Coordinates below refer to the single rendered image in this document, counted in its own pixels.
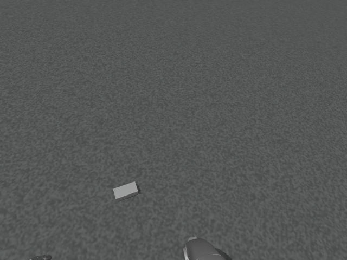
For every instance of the small box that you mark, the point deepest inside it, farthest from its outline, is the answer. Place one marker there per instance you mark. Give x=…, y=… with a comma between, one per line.
x=125, y=191

